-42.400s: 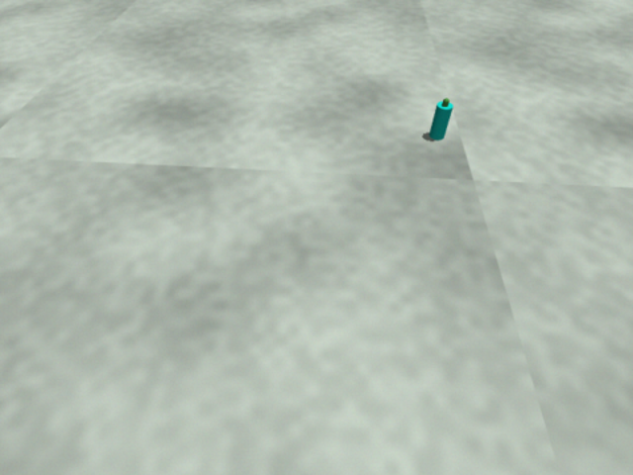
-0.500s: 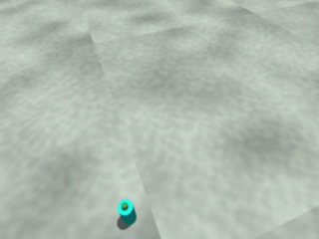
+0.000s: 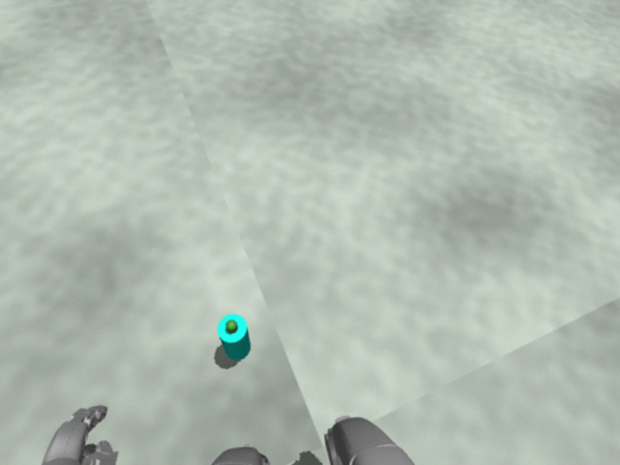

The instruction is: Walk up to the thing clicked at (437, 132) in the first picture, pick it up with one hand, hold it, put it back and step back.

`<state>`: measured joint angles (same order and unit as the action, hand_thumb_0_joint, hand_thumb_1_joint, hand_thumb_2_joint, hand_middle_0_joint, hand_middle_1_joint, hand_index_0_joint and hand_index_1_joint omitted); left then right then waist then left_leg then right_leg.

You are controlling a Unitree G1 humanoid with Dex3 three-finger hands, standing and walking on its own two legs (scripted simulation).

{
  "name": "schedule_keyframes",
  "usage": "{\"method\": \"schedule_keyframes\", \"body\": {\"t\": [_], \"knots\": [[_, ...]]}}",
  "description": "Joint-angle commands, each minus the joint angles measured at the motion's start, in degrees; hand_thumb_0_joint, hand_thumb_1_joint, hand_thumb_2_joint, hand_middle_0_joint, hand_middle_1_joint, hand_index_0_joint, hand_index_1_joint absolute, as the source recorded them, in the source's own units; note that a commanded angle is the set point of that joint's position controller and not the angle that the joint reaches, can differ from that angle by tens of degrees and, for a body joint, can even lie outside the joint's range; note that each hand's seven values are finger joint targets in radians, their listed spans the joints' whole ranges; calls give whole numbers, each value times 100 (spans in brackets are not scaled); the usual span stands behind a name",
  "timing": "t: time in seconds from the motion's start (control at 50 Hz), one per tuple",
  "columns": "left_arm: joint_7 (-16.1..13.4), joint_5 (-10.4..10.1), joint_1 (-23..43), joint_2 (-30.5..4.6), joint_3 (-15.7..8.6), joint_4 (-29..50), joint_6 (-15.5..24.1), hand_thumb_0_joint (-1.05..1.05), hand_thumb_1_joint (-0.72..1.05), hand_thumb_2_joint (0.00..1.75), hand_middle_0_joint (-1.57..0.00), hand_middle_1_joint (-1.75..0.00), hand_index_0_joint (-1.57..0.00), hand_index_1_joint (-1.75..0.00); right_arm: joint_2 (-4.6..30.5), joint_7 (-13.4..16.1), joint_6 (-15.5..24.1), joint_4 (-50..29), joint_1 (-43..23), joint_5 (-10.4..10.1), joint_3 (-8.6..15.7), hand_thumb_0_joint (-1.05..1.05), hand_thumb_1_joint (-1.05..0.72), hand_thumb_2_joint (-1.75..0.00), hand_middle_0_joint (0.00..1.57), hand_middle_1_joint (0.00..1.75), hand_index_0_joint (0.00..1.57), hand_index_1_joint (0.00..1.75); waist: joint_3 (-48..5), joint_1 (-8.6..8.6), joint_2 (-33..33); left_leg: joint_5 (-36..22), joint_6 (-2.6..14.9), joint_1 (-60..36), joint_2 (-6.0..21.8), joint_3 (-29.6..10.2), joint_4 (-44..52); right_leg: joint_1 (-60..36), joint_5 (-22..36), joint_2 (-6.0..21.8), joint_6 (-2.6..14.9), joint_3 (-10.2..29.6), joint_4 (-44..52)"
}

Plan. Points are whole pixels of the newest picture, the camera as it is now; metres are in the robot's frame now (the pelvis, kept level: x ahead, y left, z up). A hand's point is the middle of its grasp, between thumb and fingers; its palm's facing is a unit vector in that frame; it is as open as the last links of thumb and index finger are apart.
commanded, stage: step back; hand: left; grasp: from the side
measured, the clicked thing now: (234, 336) +0.47 +0.17 -0.66
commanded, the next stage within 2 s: none
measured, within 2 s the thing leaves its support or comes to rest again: neither
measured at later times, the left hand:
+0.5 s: hand out of the picture -0.03 +0.23 -0.13, palm faces -0.03 -0.90 -0.43, open 7.4 cm
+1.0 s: hand out of the picture -0.21 +0.25 -0.16, palm faces +0.01 -0.93 -0.37, open 7.4 cm
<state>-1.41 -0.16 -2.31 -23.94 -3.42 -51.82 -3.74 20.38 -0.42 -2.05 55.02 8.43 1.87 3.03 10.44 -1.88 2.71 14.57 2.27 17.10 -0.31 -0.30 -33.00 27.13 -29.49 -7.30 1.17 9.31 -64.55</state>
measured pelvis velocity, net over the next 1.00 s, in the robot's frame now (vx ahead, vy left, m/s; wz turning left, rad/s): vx -0.29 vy -0.02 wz -0.02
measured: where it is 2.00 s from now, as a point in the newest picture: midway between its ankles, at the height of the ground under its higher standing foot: outside the picture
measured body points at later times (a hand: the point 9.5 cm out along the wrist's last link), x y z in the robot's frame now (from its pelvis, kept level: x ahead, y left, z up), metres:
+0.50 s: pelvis -0.13 -0.04 +0.00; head -0.09 -0.07 +0.44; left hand -0.03 +0.27 -0.10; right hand -0.07 -0.36 -0.14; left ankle -0.16 +0.11 -0.65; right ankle -0.09 -0.14 -0.73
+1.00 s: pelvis -0.29 -0.02 +0.00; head -0.23 +0.00 +0.44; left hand -0.21 +0.30 -0.14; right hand -0.16 -0.33 -0.10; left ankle -0.24 +0.09 -0.73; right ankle -0.34 -0.17 -0.67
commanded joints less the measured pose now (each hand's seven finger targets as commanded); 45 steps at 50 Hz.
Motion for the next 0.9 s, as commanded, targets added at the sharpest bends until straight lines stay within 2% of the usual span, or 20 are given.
{"method": "schedule_keyframes", "body": {"t": [0.0,0.12,0.18,0.22,0.24,0.26,0.28,0.3,0.34,0.36,0.38,0.42,0.54,0.6,0.66,0.7,0.72,0.74,0.8,0.88], "knots": [[-49,66,-631,-864,-296,343,84,0,90,90,-20,-30,-20,-30,1415,206,228,-678,-165,-35,354,0,-90,-90,20,30,20,30,-1409,198,-1014,-3043,883,-1368,1301,-1245,687,194,216,122,-161,195,-457],[1,101,-488,-803,-328,616,166,0,90,90,-20,-30,-20,-30,1604,234,184,-760,251,-29,416,0,-90,-90,20,30,20,30,-1427,-100,-1110,-2933,1262,-1732,1649,-1358,543,-65,-163,479,-299,-242,1192],[64,125,-897,-769,-369,453,187,0,90,90,-20,-30,-20,-30,1693,187,139,-904,-91,-5,409,0,-90,-90,20,30,20,30,-1458,81,-1331,-1981,1020,-934,1520,-1247,583,-898,202,594,-192,-628,2221],[90,160,-1569,-739,-415,193,214,0,90,90,-20,-30,-20,-30,1743,174,72,-970,-447,-70,404,0,-90,-90,20,30,20,30,-1576,446,-1263,-1337,713,-216,1487,-1162,288,-1871,1310,665,7,-756,3560],[73,216,-1624,-850,-447,168,257,0,90,90,-20,-30,-20,-30,1563,155,44,-949,-452,-114,336,0,-90,-90,20,30,20,30,-1588,468,-864,-667,421,213,1163,-954,-24,-2138,1578,767,121,-438,3952],[73,290,-1486,-1252,-567,314,292,0,90,90,-20,-30,-20,-30,1308,136,35,-1006,-409,-163,268,0,-90,-90,20,30,20,30,-1342,419,391,466,29,1125,337,-565,-949,-2091,1512,1669,475,1273,4340],[96,245,-897,-1668,-660,584,283,0,90,90,-20,-30,-20,-30,1096,192,8,-1022,-304,-130,231,0,-90,-90,20,30,20,30,-903,348,1162,1907,-272,1409,-578,-228,-2162,-1182,1033,2615,1119,2157,4864],[64,295,-454,-1904,-669,808,284,0,90,90,-20,-30,-20,-30,1337,250,-37,-928,-352,-70,357,0,-90,-90,20,30,20,30,-635,448,1252,2097,-329,838,-462,-775,-3317,55,863,3134,1715,2706,5085],[44,218,-54,-1342,-572,960,328,0,90,90,-20,-30,-20,-30,1482,184,-28,-706,-6,-158,363,0,-90,-90,20,30,20,30,-342,158,595,1280,-214,643,-560,-1047,-3697,160,1200,2334,1211,1493,4901],[30,217,177,-1086,-508,999,327,0,90,90,-20,-30,-20,-30,1382,190,-28,-580,238,-198,324,0,-90,-90,20,30,20,30,-337,-40,420,948,-210,809,-725,-1106,-3676,-210,1718,1786,735,619,4716],[17,227,207,-1058,-535,1015,322,0,90,90,-20,-30,-20,-30,1296,207,-11,-554,319,-192,273,0,-90,-90,20,30,20,30,-459,-54,574,869,-255,1006,-813,-993,-3701,-492,1912,1668,637,394,4594],[34,236,-164,-1015,-533,1060,321,0,90,90,-20,-30,-20,-30,1379,226,28,-545,423,-188,240,0,-90,-90,20,30,20,30,-694,179,458,879,-369,1037,-788,-871,-3845,-940,1817,1757,810,520,4453],[-51,235,-929,-955,-514,1033,248,0,90,90,-20,-30,-20,-30,1244,243,98,-823,166,-132,170,0,-90,-90,20,30,20,30,-1317,600,761,1673,-423,1177,-315,-560,-1714,-2797,3499,2220,1175,651,3866],[-34,188,-668,-1062,-487,1118,190,0,90,90,-20,-30,-20,-30,1187,203,85,-643,700,-100,205,0,-90,-90,20,30,20,30,-1618,371,943,1377,-237,327,-170,-190,-646,-2555,3626,2143,970,453,3674],[12,133,-465,-1067,-398,1231,108,0,90,90,-20,-30,-20,-30,1246,154,100,-482,1098,-68,300,0,-90,-90,20,30,20,30,-1641,69,348,-313,17,-702,-44,-186,916,-1679,2633,1764,464,89,3295],[9,85,-345,-746,-330,1302,117,0,90,90,-20,-30,-20,-30,2048,105,89,-720,587,105,473,0,-90,-90,20,30,20,30,-1211,83,-1692,-823,908,-878,1902,-2752,1506,285,-118,341,-64,-999,1601],[-69,173,120,-951,-475,1324,131,0,90,90,-20,-30,-20,-30,2355,100,102,-848,369,86,537,0,-90,-90,20,30,20,30,-965,-256,-1887,-1035,1617,286,2436,-3278,1700,-101,-826,271,-186,-257,278],[-67,190,44,-1033,-488,1236,132,0,90,90,-20,-30,-20,-30,2138,151,160,-926,-6,91,495,0,-90,-90,20,30,20,30,-732,-42,-1517,-1382,1599,587,2379,-3019,1614,-285,-637,320,-131,136,-430],[-20,12,-812,-794,-438,883,87,0,90,90,-20,-30,-20,-30,1470,211,190,-1048,-453,106,272,0,-90,-90,20,30,20,30,-689,518,-870,-2575,793,-64,1198,-1152,1046,204,229,-43,-8,257,-1019],[-33,108,-864,-708,-432,869,152,0,90,90,-20,-30,-20,-30,1313,214,179,-1012,31,-33,306,0,-90,-90,20,30,20,30,-896,216,-1087,-2954,938,-1386,1206,-1108,628,538,267,112,-286,42,-306]]}}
